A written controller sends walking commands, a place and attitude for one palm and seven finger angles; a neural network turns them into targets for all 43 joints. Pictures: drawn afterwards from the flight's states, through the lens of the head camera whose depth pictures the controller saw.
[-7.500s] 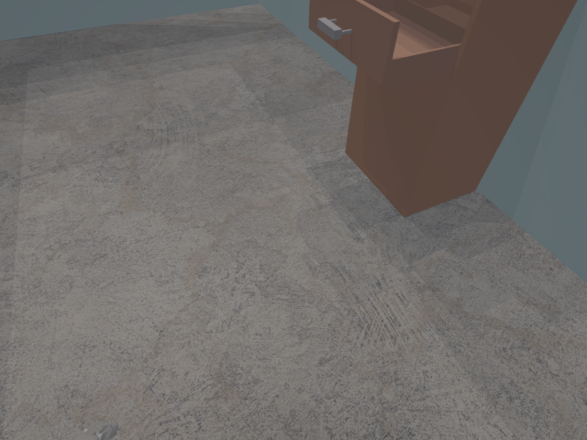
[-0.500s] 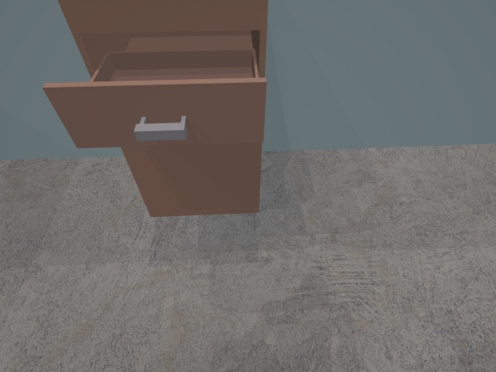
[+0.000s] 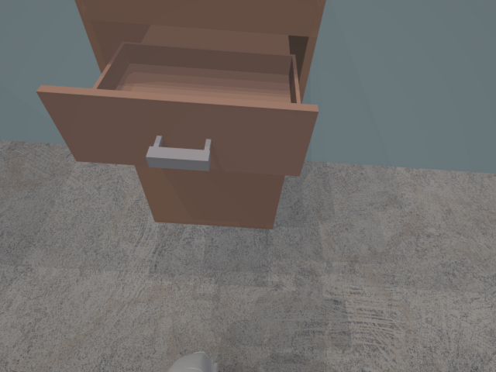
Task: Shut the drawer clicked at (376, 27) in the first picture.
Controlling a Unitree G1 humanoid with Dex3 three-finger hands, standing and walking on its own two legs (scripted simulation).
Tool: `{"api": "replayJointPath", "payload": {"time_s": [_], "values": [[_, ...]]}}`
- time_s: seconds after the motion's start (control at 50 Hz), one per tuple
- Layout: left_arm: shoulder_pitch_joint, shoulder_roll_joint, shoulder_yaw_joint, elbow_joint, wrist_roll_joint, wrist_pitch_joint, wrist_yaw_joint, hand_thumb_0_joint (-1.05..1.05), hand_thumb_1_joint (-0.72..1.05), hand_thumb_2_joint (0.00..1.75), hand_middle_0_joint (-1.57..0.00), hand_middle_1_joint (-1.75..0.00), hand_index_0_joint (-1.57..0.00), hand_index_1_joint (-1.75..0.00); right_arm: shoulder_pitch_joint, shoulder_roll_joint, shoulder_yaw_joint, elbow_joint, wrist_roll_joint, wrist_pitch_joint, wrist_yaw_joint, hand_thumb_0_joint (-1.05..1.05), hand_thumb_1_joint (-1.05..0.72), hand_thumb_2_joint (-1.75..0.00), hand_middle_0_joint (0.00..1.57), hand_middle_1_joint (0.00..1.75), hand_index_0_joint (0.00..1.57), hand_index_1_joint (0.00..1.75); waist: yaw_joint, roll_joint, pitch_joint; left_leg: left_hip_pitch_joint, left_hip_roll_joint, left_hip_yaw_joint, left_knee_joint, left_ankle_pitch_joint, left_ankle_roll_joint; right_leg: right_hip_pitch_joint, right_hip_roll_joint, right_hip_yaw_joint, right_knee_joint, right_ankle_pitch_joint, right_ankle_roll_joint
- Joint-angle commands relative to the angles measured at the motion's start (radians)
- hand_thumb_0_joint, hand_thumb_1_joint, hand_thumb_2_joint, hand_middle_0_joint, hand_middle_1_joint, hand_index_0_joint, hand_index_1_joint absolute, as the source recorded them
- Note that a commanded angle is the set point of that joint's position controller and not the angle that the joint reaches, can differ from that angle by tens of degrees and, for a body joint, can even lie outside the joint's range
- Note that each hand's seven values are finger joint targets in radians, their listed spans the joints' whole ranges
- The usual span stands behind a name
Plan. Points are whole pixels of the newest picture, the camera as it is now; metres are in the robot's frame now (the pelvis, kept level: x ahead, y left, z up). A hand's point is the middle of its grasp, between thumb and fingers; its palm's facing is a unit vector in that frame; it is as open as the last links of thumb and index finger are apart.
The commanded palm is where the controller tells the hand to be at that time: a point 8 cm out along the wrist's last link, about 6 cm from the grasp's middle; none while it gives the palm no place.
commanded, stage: take the last steps up to it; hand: left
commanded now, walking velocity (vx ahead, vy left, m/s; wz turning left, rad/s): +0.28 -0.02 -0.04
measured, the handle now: (181, 150) +0.48 +0.18 +0.05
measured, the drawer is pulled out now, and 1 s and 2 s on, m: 0.28 0.28 0.28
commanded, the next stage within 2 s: come to a stop and stand still in 0.32 s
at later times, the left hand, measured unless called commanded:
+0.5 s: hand (192, 296) +0.27 +0.13 -0.14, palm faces -0.03 -0.98 -0.21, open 7.3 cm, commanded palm none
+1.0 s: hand (140, 336) +0.19 +0.22 -0.16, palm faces +0.09 -0.97 -0.21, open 7.3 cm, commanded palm none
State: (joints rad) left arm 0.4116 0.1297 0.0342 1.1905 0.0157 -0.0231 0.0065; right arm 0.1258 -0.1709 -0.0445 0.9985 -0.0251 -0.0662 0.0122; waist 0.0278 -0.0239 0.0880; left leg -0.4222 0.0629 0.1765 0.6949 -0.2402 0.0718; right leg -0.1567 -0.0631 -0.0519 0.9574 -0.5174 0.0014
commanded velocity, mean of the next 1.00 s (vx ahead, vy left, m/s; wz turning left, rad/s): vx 0.00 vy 0.03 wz -0.01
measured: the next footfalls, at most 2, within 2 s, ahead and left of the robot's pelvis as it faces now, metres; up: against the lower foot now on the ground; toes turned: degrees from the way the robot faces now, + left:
right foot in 0.44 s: +0.24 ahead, -0.14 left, +0.00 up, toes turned -9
left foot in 0.88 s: +0.21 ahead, +0.11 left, +0.00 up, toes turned +5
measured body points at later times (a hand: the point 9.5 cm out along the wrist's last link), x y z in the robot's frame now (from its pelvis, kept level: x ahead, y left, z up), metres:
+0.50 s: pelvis +0.16 -0.04 +0.02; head +0.18 -0.06 +0.46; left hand +0.27 +0.18 -0.12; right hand +0.08 -0.24 -0.15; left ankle +0.09 +0.08 -0.70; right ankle +0.21 -0.13 -0.72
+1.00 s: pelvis +0.15 +0.02 +0.02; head +0.18 +0.05 +0.47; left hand +0.19 +0.27 -0.15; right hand +0.25 -0.22 -0.11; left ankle +0.17 +0.11 -0.71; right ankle +0.15 -0.12 -0.67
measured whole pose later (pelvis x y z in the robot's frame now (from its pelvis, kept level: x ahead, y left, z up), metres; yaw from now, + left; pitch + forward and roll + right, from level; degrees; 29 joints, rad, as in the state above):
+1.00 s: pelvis +0.15 +0.02 +0.02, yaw +1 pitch -1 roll -1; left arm 0.19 0.23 0.06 1.03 0.02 0.06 0.04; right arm 0.14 -0.17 -0.03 0.99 -0.02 0.02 -0.02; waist 0.03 -0.06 0.08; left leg -0.26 0.01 0.08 0.53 -0.26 0.05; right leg -0.39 -0.04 -0.01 0.90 -0.45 0.02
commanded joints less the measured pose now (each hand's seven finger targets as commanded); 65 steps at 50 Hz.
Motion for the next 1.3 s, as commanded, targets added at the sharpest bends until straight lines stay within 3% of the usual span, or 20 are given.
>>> {"api": "replayJointPath", "payload": {"time_s": [0.0,0.08,0.28,0.34,0.38,0.4,0.42,0.44,0.5,0.7,0.76,0.82,0.86,0.88,0.92,0.98,1.14,1.2,1.26,1.28], "values": [[-0.111,0.082,0.021,-0.128,0.008,-0.031,-0.007,0.00,0.90,0.90,-0.20,-0.30,-0.20,-0.30,0.223,-0.136,-0.036,0.031,0.001,0.001,-0.030,0.00,-0.90,-0.90,0.20,0.30,0.20,0.30,-0.088,0.092,-0.030,0.253,0.336,-0.457,-0.496,-0.103,0.102,-0.439,-0.067,0.064,0.358,0.139,-0.018],[-0.024,0.037,0.023,-0.113,0.016,0.007,-0.008,0.00,0.90,0.90,-0.20,-0.30,-0.20,-0.30,0.166,-0.071,-0.024,0.029,0.007,-0.015,-0.032,0.00,-0.90,-0.90,0.20,0.30,0.20,0.30,-0.011,0.102,-0.041,0.134,0.235,-0.218,-0.520,0.052,0.067,-0.318,-0.080,0.032,0.190,0.234,0.007],[-0.258,0.061,0.024,-0.220,0.013,0.012,-0.011,0.00,0.90,0.90,-0.20,-0.30,-0.20,-0.30,0.263,-0.103,-0.033,0.069,-0.003,0.002,-0.029,0.00,-0.90,-0.90,0.20,0.30,0.20,0.30,-0.057,0.099,0.024,0.258,0.244,-0.186,-0.503,0.141,0.103,-0.325,-0.053,-0.024,-0.234,0.262,0.024],[-0.263,0.061,0.021,-0.217,0.014,0.001,-0.010,0.00,0.90,0.90,-0.20,-0.30,-0.20,-0.30,0.290,-0.107,-0.032,0.088,-0.005,0.011,-0.032,0.00,-0.90,-0.90,0.20,0.30,0.20,0.30,-0.058,0.115,-0.010,0.301,0.229,-0.168,-0.411,0.240,0.080,-0.230,-0.010,-0.064,-0.347,0.252,0.014],[-0.180,0.080,0.025,-0.181,0.013,-0.011,-0.005,0.00,0.90,0.90,-0.20,-0.30,-0.20,-0.30,0.288,-0.082,-0.025,0.100,0.000,0.015,-0.033,0.00,-0.90,-0.90,0.20,0.30,0.20,0.30,-0.017,0.068,-0.032,0.241,0.174,-0.127,-0.286,0.241,0.026,-0.048,0.017,-0.082,-0.499,0.353,-0.001],[-0.086,0.125,0.034,-0.150,0.014,-0.024,0.001,0.00,0.90,0.90,-0.20,-0.30,-0.20,-0.30,0.287,-0.060,-0.017,0.099,0.009,0.011,-0.030,0.00,-0.90,-0.90,0.20,0.30,0.20,0.30,0.025,0.000,-0.093,0.153,0.119,-0.074,-0.141,0.196,-0.018,0.130,-0.061,0.012,-0.532,0.458,-0.030],[0.001,0.207,0.047,-0.116,0.014,-0.035,0.014,0.00,0.90,0.90,-0.20,-0.30,-0.20,-0.30,0.300,-0.009,-0.002,0.084,0.015,0.006,-0.027,0.00,-0.90,-0.90,0.20,0.30,0.20,0.30,0.039,-0.183,-0.154,-0.035,0.015,0.014,0.037,-0.052,-0.076,0.307,-0.276,0.235,-0.550,0.760,-0.113],[0.026,0.238,0.045,-0.112,-0.002,-0.038,0.017,0.00,0.90,0.90,-0.20,-0.30,-0.20,-0.30,0.296,-0.028,0.001,0.078,0.020,0.023,-0.036,0.00,-0.90,-0.90,0.20,0.30,0.20,0.30,0.039,-0.197,-0.204,-0.001,-0.011,-0.047,0.181,-0.377,-0.101,0.257,-0.374,0.301,-0.600,1.002,-0.200],[-0.165,0.174,0.021,-0.144,0.004,-0.023,0.041,0.00,0.90,0.90,-0.20,-0.30,-0.20,-0.30,0.268,0.002,0.005,0.105,0.027,0.060,-0.051,0.00,-0.90,-0.90,0.20,0.30,0.20,0.30,-0.020,-0.085,-0.126,0.050,0.030,-0.158,0.214,-0.335,-0.111,0.069,-0.324,0.175,-0.557,1.221,-0.211],[-0.246,0.220,0.054,-0.222,0.014,0.028,0.052,0.00,0.90,0.90,-0.20,-0.30,-0.20,-0.30,0.162,-0.049,-0.029,0.013,0.016,0.122,-0.032,0.00,-0.90,-0.90,0.20,0.30,0.20,0.30,-0.021,-0.161,-0.124,0.025,-0.020,-0.155,0.267,-0.203,-0.138,-0.019,-0.282,0.075,-0.578,0.950,-0.190],[-0.253,0.233,0.059,-0.233,0.019,0.033,0.046,0.00,0.90,0.90,-0.20,-0.30,-0.20,-0.30,0.144,-0.050,-0.024,-0.011,0.018,0.106,-0.029,0.00,-0.90,-0.90,0.20,0.30,0.20,0.30,-0.022,-0.179,-0.148,0.085,-0.021,-0.139,0.092,-0.181,-0.128,-0.009,-0.258,0.080,-0.556,0.817,-0.176],[-0.246,0.222,0.055,-0.227,0.008,0.043,0.040,0.00,0.90,0.90,-0.20,-0.30,-0.20,-0.30,0.188,-0.061,-0.022,0.005,0.013,0.087,-0.027,0.00,-0.90,-0.90,0.20,0.30,0.20,0.30,-0.049,-0.122,-0.150,0.286,-0.027,-0.092,-0.243,0.070,-0.119,-0.108,-0.200,0.061,-0.474,0.583,-0.093],[-0.191,0.130,0.034,-0.241,-0.004,0.056,0.032,0.00,0.90,0.90,-0.20,-0.30,-0.20,-0.30,0.142,-0.177,-0.035,-0.032,0.000,0.073,-0.028,0.00,-0.90,-0.90,0.20,0.30,0.20,0.30,-0.028,0.264,-0.115,0.260,0.242,-0.382,-0.398,0.273,-0.002,-0.232,-0.021,-0.038,-0.287,0.120,0.014],[-0.205,0.125,0.027,-0.251,0.001,0.065,0.035,0.00,0.90,0.90,-0.20,-0.30,-0.20,-0.30,0.101,-0.204,-0.037,-0.050,-0.002,0.075,-0.032,0.00,-0.90,-0.90,0.20,0.30,0.20,0.30,-0.034,0.285,-0.076,0.138,0.320,-0.471,-0.465,0.271,0.083,-0.219,0.018,0.005,-0.118,-0.058,0.025],[-0.195,0.147,0.035,-0.216,0.006,0.072,0.034,0.00,0.90,0.90,-0.20,-0.30,-0.20,-0.30,0.012,-0.168,-0.024,-0.055,-0.004,0.073,-0.047,0.00,-0.90,-0.90,0.20,0.30,0.20,0.30,-0.002,0.234,-0.045,0.105,0.245,-0.391,-0.469,0.196,0.088,-0.229,0.019,0.102,0.037,0.010,0.013],[-0.124,0.142,0.030,-0.171,0.008,0.062,0.027,0.00,0.90,0.90,-0.20,-0.30,-0.20,-0.30,-0.003,-0.130,-0.010,-0.048,0.007,0.062,-0.049,0.00,-0.90,-0.90,0.20,0.30,0.20,0.30,0.012,0.142,-0.083,0.206,0.175,-0.282,-0.442,0.225,0.072,-0.252,0.022,0.091,0.060,0.089,0.021],[-0.109,0.101,-0.006,-0.134,0.004,0.052,0.034,0.00,0.90,0.90,-0.20,-0.30,-0.20,-0.30,0.112,-0.130,-0.020,0.035,0.014,0.061,-0.050,0.00,-0.90,-0.90,0.20,0.30,0.20,0.30,-0.041,0.124,-0.125,0.377,0.192,-0.328,-0.442,0.262,0.089,-0.149,0.001,0.036,-0.327,0.061,0.031],[-0.026,0.100,-0.009,-0.088,0.004,0.038,0.038,0.00,0.90,0.90,-0.20,-0.30,-0.20,-0.30,0.108,-0.110,-0.014,0.057,0.023,0.056,-0.047,0.00,-0.90,-0.90,0.20,0.30,0.20,0.30,-0.011,0.077,-0.130,0.311,0.140,-0.299,-0.401,0.178,0.034,-0.013,-0.007,0.034,-0.596,0.255,0.016],[-0.041,0.128,-0.014,-0.076,0.004,0.023,0.040,0.00,0.90,0.90,-0.20,-0.30,-0.20,-0.30,0.120,-0.063,-0.004,0.070,0.027,0.058,-0.036,0.00,-0.90,-0.90,0.20,0.30,0.20,0.30,-0.041,0.027,-0.075,0.302,0.030,-0.208,-0.375,0.094,-0.060,-0.061,-0.095,0.128,-0.655,0.332,-0.037],[-0.060,0.127,-0.013,-0.075,0.004,0.014,0.038,0.00,0.90,0.90,-0.20,-0.30,-0.20,-0.30,0.130,-0.048,-0.004,0.079,0.023,0.060,-0.036,0.00,-0.90,-0.90,0.20,0.30,0.20,0.30,-0.048,-0.086,-0.080,0.309,0.026,-0.192,-0.347,0.138,-0.060,-0.060,-0.080,0.135,-0.660,0.368,-0.037]]}}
